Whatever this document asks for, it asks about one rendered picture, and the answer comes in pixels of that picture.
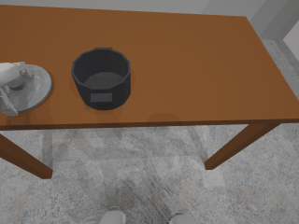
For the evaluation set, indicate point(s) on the pot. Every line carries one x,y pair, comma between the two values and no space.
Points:
103,78

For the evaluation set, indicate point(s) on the table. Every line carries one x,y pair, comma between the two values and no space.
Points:
185,70

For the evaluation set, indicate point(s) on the robot left hand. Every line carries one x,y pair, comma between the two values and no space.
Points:
8,73

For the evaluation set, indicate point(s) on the knob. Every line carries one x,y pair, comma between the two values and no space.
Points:
17,84

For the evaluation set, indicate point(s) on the right robot shin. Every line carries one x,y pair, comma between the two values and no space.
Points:
178,213

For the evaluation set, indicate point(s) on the lid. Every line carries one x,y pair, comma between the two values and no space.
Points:
34,93

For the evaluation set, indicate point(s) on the right robot thigh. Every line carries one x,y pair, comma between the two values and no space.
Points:
181,219

